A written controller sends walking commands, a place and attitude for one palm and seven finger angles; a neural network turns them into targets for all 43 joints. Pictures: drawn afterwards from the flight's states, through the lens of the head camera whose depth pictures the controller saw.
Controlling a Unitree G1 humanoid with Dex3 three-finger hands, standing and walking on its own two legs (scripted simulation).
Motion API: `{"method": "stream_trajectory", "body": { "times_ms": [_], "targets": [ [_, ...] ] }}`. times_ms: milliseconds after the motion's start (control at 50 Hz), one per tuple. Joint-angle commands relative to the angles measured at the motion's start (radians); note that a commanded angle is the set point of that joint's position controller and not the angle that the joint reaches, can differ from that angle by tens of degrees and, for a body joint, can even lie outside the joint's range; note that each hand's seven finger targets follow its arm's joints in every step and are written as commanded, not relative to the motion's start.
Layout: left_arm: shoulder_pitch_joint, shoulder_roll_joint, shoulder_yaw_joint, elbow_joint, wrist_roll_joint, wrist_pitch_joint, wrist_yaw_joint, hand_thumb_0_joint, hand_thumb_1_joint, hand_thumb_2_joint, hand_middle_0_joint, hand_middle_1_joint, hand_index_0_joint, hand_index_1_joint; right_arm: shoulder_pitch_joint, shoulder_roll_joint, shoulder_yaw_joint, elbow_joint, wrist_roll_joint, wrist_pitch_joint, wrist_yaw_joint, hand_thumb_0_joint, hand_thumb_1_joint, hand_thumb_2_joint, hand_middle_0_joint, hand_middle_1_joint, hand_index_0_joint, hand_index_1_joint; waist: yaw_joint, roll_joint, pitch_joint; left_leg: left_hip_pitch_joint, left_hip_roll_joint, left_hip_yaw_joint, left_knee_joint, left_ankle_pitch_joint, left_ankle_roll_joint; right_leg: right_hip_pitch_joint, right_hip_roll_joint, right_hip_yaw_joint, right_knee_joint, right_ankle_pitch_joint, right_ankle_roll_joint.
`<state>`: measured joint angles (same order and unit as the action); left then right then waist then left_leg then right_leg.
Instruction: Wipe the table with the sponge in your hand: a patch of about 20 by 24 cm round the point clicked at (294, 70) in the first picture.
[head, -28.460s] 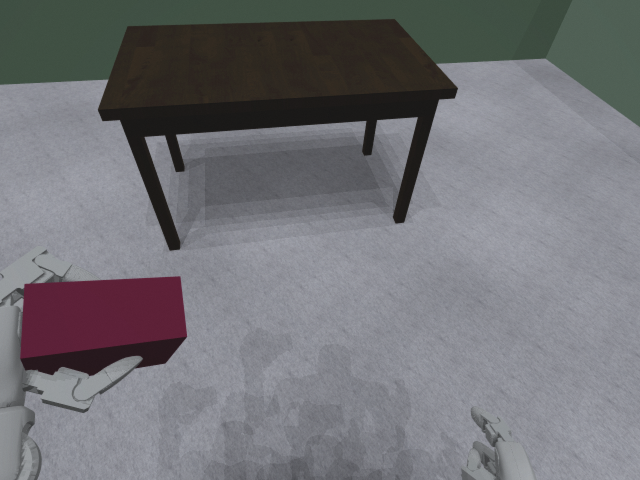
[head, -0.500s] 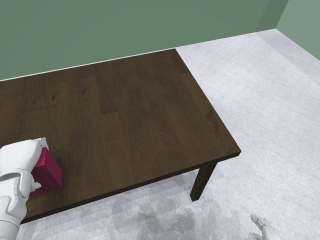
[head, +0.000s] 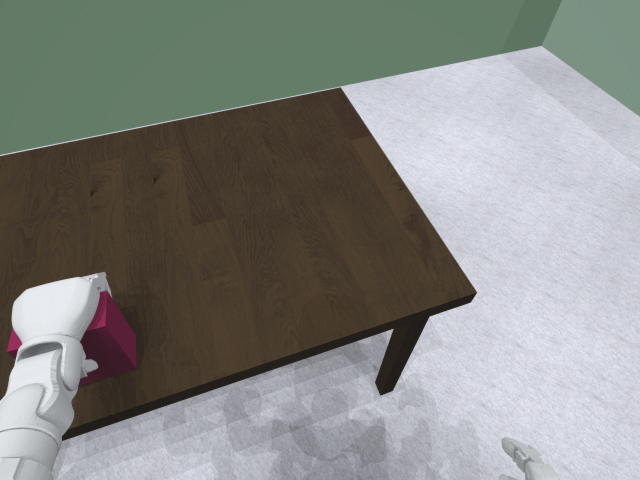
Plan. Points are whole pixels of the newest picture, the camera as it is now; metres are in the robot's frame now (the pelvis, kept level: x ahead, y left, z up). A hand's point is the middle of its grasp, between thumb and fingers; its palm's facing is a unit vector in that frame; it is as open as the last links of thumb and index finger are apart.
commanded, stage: lower the sponge onto the table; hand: left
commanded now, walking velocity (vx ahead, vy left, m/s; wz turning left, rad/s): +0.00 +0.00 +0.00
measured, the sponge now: (86, 349) +0.26 +0.37 -0.05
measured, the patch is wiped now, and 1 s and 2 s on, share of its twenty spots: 0.00 0.15 0.40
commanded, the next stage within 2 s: wipe forward along the first lane in 0.30 s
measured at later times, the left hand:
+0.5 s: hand (77, 330) +0.28 +0.37 -0.02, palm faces -0.16 +0.00 -0.99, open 9.7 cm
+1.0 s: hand (73, 293) +0.33 +0.40 -0.02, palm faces -0.18 +0.04 -0.98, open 9.7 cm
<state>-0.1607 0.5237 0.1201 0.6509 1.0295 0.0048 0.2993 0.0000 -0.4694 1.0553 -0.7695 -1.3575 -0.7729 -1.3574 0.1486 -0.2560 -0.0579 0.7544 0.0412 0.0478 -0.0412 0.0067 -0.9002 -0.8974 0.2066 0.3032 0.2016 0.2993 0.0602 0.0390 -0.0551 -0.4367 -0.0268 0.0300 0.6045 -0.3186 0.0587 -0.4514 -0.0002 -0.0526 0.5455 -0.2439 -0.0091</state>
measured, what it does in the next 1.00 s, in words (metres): stands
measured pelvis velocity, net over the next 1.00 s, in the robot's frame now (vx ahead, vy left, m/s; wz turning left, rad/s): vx -0.02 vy -0.01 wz -0.01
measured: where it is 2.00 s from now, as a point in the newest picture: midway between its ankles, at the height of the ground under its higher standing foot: outside the picture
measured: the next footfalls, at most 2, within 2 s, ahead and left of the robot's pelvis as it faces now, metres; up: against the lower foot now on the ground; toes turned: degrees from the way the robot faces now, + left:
none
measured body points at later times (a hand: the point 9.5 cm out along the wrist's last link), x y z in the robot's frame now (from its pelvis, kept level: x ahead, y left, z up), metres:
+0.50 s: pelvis +0.00 -0.01 -0.01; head +0.07 -0.02 +0.44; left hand +0.28 +0.37 +0.03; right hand +0.15 -0.28 -0.13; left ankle -0.01 +0.08 -0.73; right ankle +0.01 -0.12 -0.73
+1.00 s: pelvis -0.02 -0.01 -0.03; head +0.08 -0.01 +0.41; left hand +0.33 +0.40 +0.03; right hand +0.05 -0.30 -0.16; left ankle -0.01 +0.08 -0.73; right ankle +0.01 -0.12 -0.73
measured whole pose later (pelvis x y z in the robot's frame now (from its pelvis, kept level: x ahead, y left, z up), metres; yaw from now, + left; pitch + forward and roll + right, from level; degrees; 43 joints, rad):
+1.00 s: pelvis -0.02 -0.01 -0.03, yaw -1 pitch +19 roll -2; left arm -0.52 0.73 0.19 1.07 1.07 -0.12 0.33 0.01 -0.49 1.07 -0.78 -1.35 -0.79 -1.35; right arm 0.27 -0.31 -0.05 0.75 0.04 0.07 -0.03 0.00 -0.90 -0.90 0.21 0.30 0.20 0.30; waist 0.01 0.04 -0.13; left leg -0.80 0.00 0.02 0.86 -0.39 0.05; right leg -0.81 0.02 -0.06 0.77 -0.30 -0.02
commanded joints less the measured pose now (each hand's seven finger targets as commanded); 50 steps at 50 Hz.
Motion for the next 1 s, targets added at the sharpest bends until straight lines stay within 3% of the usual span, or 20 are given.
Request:
{"method": "stream_trajectory", "body": {
  "times_ms": [0, 60, 100, 120, 140, 200, 240, 280, 320, 380, 420, 440, 520, 540, 580, 720, 800, 820, 880, 980],
  "targets": [
    [-0.204, 0.335, 0.128, -0.148, 0.008, 0.015, 0.055, 0.0, 0.1, 1.3, -1.2, -1.6, -1.2, -1.6, -0.036, -0.164, -0.047, -0.114, -0.004, -0.025, -0.004, 0.0, -0.9, -0.9, 0.2, 0.3, 0.2, 0.3, 0.007, 0.042, -0.286, 0.104, 0.022, -0.102, -0.07, 0.341, -0.034, 0.155, 0.023, 0.068, -0.028, 0.195, -0.067],
    [-0.161, 0.349, 0.152, -0.137, 0.003, 0.016, 0.06, 0.0, 0.1, 1.3, -1.2, -1.6, -1.2, -1.6, -0.029, -0.165, -0.051, -0.113, -0.005, -0.025, -0.003, 0.0, -0.9, -0.9, 0.2, 0.3, 0.2, 0.3, 0.013, 0.043, -0.3, 0.098, 0.021, -0.097, -0.061, 0.357, -0.029, 0.172, 0.023, 0.07, -0.022, 0.222, -0.067],
    [-0.139, 0.322, 0.132, -0.142, 0.001, 0.019, 0.059, 0.0, 0.1, 1.3, -1.2, -1.6, -1.2, -1.6, -0.03, -0.166, -0.053, -0.12, -0.005, -0.026, 0.001, 0.0, -0.9, -0.9, 0.2, 0.3, 0.2, 0.3, 0.008, 0.026, -0.307, 0.09, 0.02, -0.092, -0.054, 0.36, -0.024, 0.179, 0.021, 0.076, -0.019, 0.251, -0.064],
    [-0.134, 0.337, 0.151, -0.132, -0.008, 0.019, 0.057, 0.0, 0.1, 1.3, -1.2, -1.6, -1.2, -1.6, -0.04, -0.168, -0.051, -0.115, -0.001, -0.025, 0.0, 0.0, -0.9, -0.9, 0.2, 0.3, 0.2, 0.3, 0.005, 0.034, -0.285, 0.085, 0.019, -0.095, -0.055, 0.357, -0.024, 0.17, 0.023, 0.084, -0.022, 0.246, -0.065],
    [-0.165, 0.318, 0.119, -0.134, -0.004, 0.018, 0.053, 0.0, 0.1, 1.3, -1.2, -1.6, -1.2, -1.6, -0.026, -0.169, -0.05, -0.113, -0.003, -0.024, 0.0, 0.0, -0.9, -0.9, 0.2, 0.3, 0.2, 0.3, -0.009, 0.026, -0.279, 0.081, 0.02, -0.093, -0.048, 0.351, -0.022, 0.157, 0.023, 0.072, -0.016, 0.243, -0.063],
    [-0.157, 0.284, 0.086, -0.122, -0.002, 0.022, 0.046, 0.0, 0.1, 1.3, -1.2, -1.6, -1.2, -1.6, -0.023, -0.169, -0.053, -0.118, -0.001, -0.026, 0.002, 0.0, -0.9, -0.9, 0.2, 0.3, 0.2, 0.3, -0.013, 0.022, -0.259, 0.074, 0.019, -0.091, -0.043, 0.323, -0.019, 0.126, 0.024, 0.067, -0.017, 0.215, -0.063],
    [-0.167, 0.291, 0.09, -0.125, -0.004, 0.015, 0.045, 0.0, 0.1, 1.3, -1.2, -1.6, -1.2, -1.6, -0.014, -0.171, -0.054, -0.115, -0.002, -0.027, -0.002, 0.0, -0.9, -0.9, 0.2, 0.3, 0.2, 0.3, -0.015, 0.022, -0.282, 0.076, 0.018, -0.086, -0.034, 0.323, -0.015, 0.132, 0.025, 0.07, -0.01, 0.22, -0.062],
    [-0.151, 0.305, 0.104, -0.092, -0.001, 0.014, 0.042, 0.0, 0.1, 1.3, -1.2, -1.6, -1.2, -1.6, -0.005, -0.174, -0.056, -0.11, -0.003, -0.024, -0.003, 0.0, -0.9, -0.9, 0.2, 0.3, 0.2, 0.3, -0.016, -0.021, -0.279, 0.052, 0.016, -0.08, -0.024, 0.316, -0.012, 0.135, 0.024, 0.074, -0.008, 0.238, -0.061],
    [-0.151, 0.323, 0.126, -0.101, -0.007, 0.004, 0.041, 0.0, 0.1, 1.3, -1.2, -1.6, -1.2, -1.6, -0.016, -0.174, -0.054, -0.112, 0.0, -0.024, -0.004, 0.0, -0.9, -0.9, 0.2, 0.3, 0.2, 0.3, -0.01, 0.003, -0.277, 0.039, 0.013, -0.08, -0.024, 0.311, -0.012, 0.139, 0.022, 0.088, -0.005, 0.242, -0.063],
    [-0.144, 0.296, 0.093, -0.07, 0.002, 0.005, 0.042, 0.0, 0.1, 1.3, -1.2, -1.6, -1.2, -1.6, 0.002, -0.174, -0.055, -0.113, -0.002, -0.022, -0.003, 0.0, -0.9, -0.9, 0.2, 0.3, 0.2, 0.3, -0.02, -0.002, -0.264, 0.019, 0.011, -0.073, -0.009, 0.292, -0.01, 0.113, 0.022, 0.073, 0.006, 0.232, -0.06],
    [-0.212, 0.354, 0.139, -0.044, 0.007, -0.006, 0.048, 0.0, 0.1, 1.3, -1.2, -1.6, -1.2, -1.6, 0.007, -0.181, -0.055, -0.099, -0.002, -0.02, -0.007, 0.0, -0.9, -0.9, 0.2, 0.3, 0.2, 0.3, -0.025, -0.021, -0.25, -0.002, 0.014, -0.074, -0.004, 0.277, -0.008, 0.093, 0.024, 0.08, 0.01, 0.211, -0.06],
    [-0.234, 0.332, 0.107, -0.042, 0.012, -0.012, 0.048, 0.0, 0.1, 1.3, -1.2, -1.6, -1.2, -1.6, 0.022, -0.18, -0.055, -0.104, -0.005, -0.022, -0.008, 0.0, -0.9, -0.9, 0.2, 0.3, 0.2, 0.3, -0.033, -0.009, -0.267, -0.005, 0.012, -0.067, 0.006, 0.269, -0.006, 0.092, 0.022, 0.07, 0.018, 0.212, -0.057],
    [-0.308, 0.371, 0.128, 0.045, 0.033, -0.029, 0.052, 0.0, 0.1, 1.3, -1.2, -1.6, -1.2, -1.6, 0.042, -0.186, -0.056, -0.087, -0.004, -0.019, -0.009, 0.0, -0.9, -0.9, 0.2, 0.3, 0.2, 0.3, -0.039, -0.021, -0.267, -0.042, 0.012, -0.068, 0.024, 0.236, -0.006, 0.04, 0.023, 0.069, 0.033, 0.166, -0.057],
    [-0.315, 0.346, 0.095, 0.071, 0.037, -0.03, 0.05, 0.0, 0.1, 1.3, -1.2, -1.6, -1.2, -1.6, 0.057, -0.184, -0.055, -0.09, -0.005, -0.02, -0.009, 0.0, -0.9, -0.9, 0.2, 0.3, 0.2, 0.3, -0.046, -0.004, -0.277, -0.045, 0.01, -0.059, 0.037, 0.232, -0.003, 0.033, 0.022, 0.065, 0.038, 0.171, -0.055],
    [-0.342, 0.345, 0.082, 0.131, 0.043, -0.033, 0.045, 0.0, 0.1, 1.3, -1.2, -1.6, -1.2, -1.6, 0.073, -0.188, -0.055, -0.086, -0.005, -0.016, -0.007, 0.0, -0.9, -0.9, 0.2, 0.3, 0.2, 0.3, -0.056, -0.041, -0.272, -0.074, 0.011, -0.058, 0.049, 0.206, -0.003, 0.006, 0.023, 0.06, 0.043, 0.15, -0.052],
    [-0.384, 0.407, 0.118, 0.229, 0.044, -0.079, 0.033, 0.0, 0.1, 1.3, -1.2, -1.6, -1.2, -1.6, 0.111, -0.203, -0.054, -0.086, -0.006, -0.003, -0.003, 0.0, -0.9, -0.9, 0.2, 0.3, 0.2, 0.3, -0.05, -0.035, -0.32, -0.139, 0.014, -0.057, 0.093, 0.2, 0.003, -0.029, 0.028, 0.063, 0.083, 0.153, -0.054],
    [-0.451, 0.43, 0.1, 0.303, 0.055, -0.088, 0.039, 0.0, 0.1, 1.3, -1.2, -1.6, -1.2, -1.6, 0.144, -0.214, -0.048, -0.09, -0.004, 0.0, -0.002, 0.0, -0.9, -0.9, 0.2, 0.3, 0.2, 0.3, -0.073, -0.067, -0.299, -0.212, 0.013, -0.053, 0.12, 0.122, 0.008, -0.089, 0.032, 0.058, 0.095, 0.077, -0.048],
    [-0.483, 0.459, 0.12, 0.298, 0.052, -0.097, 0.04, 0.0, 0.1, 1.3, -1.2, -1.6, -1.2, -1.6, 0.145, -0.218, -0.048, -0.082, -0.004, -0.001, -0.002, 0.0, -0.9, -0.9, 0.2, 0.3, 0.2, 0.3, -0.073, -0.046, -0.306, -0.216, 0.017, -0.056, 0.124, 0.12, 0.008, -0.102, 0.032, 0.06, 0.104, 0.066, -0.052],
    [-0.5, 0.443, 0.089, 0.332, 0.066, -0.102, 0.046, 0.0, 0.1, 1.3, -1.2, -1.6, -1.2, -1.6, 0.167, -0.22, -0.051, -0.087, -0.005, 0.002, 0.001, 0.0, -0.9, -0.9, 0.2, 0.3, 0.2, 0.3, -0.081, -0.042, -0.339, -0.225, 0.017, -0.055, 0.145, 0.114, 0.01, -0.132, 0.036, 0.053, 0.12, 0.057, -0.05],
    [-0.562, 0.45, 0.064, 0.405, 0.06, -0.096, 0.042, 0.0, 0.1, 1.3, -1.2, -1.6, -1.2, -1.6, 0.193, -0.23, -0.044, -0.086, -0.001, 0.007, 0.002, 0.0, -0.9, -0.9, 0.2, 0.3, 0.2, 0.3, -0.104, -0.066, -0.315, -0.279, 0.021, -0.064, 0.161, 0.049, 0.012, -0.196, 0.04, 0.043, 0.132, -0.018, -0.049]
  ]
}}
